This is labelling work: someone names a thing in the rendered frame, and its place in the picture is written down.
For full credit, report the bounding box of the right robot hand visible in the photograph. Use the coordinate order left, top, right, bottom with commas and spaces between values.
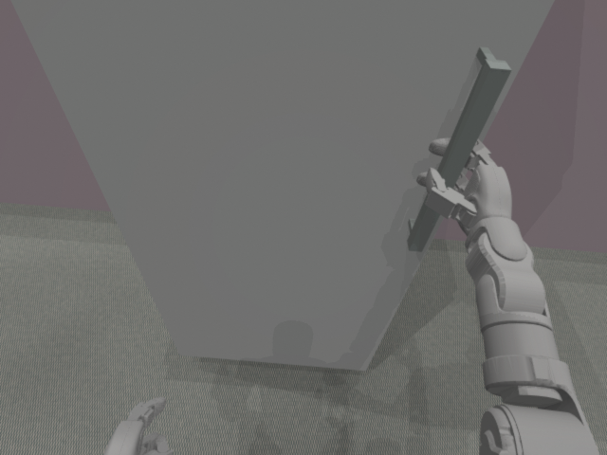
416, 138, 512, 236

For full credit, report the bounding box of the handle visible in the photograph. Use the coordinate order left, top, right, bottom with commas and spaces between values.
407, 47, 511, 252

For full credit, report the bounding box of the left robot hand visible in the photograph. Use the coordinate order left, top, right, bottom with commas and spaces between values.
103, 397, 174, 455

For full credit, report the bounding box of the right robot forearm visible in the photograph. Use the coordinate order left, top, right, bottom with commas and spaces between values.
465, 217, 599, 455

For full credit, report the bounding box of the fridge door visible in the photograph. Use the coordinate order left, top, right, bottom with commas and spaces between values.
10, 0, 555, 371

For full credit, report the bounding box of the robot right upper arm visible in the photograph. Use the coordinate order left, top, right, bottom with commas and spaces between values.
479, 404, 597, 455

